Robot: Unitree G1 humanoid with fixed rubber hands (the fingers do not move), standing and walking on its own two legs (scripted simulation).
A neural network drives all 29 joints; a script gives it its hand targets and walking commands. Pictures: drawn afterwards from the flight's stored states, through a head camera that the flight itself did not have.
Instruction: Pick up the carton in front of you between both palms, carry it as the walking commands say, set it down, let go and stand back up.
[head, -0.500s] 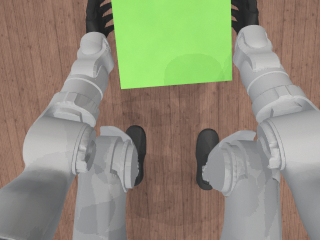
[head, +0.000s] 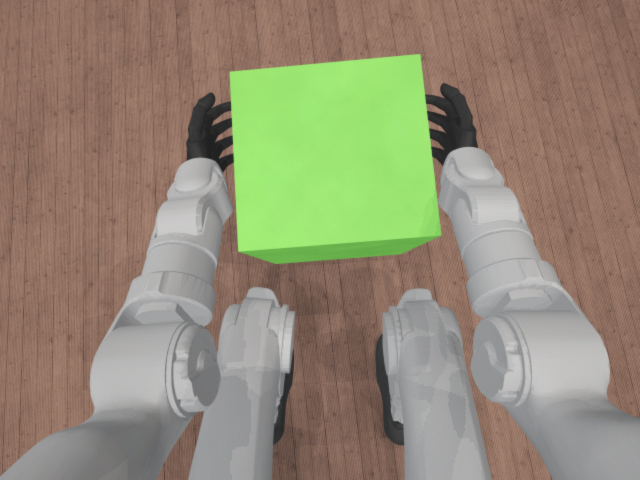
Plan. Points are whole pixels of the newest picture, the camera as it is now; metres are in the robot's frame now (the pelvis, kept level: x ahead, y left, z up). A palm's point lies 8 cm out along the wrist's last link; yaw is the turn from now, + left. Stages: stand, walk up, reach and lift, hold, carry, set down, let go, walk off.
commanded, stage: reach and lift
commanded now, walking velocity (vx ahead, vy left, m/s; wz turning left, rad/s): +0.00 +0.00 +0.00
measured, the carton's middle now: (332, 181) +0.48 +0.01 -0.15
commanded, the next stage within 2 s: none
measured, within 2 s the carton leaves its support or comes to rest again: neither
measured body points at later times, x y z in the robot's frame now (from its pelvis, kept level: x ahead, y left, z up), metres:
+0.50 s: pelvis +0.03 +0.00 +0.13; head +0.23 -0.01 +0.54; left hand +0.47 +0.16 +0.08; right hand +0.48 -0.15 +0.07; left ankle +0.12 +0.12 -0.39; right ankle +0.12 -0.12 -0.39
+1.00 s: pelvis +0.08 +0.00 +0.27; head +0.16 -0.01 +0.71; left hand +0.43 +0.15 +0.24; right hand +0.43 -0.15 +0.24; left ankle +0.12 +0.12 -0.39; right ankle +0.12 -0.12 -0.39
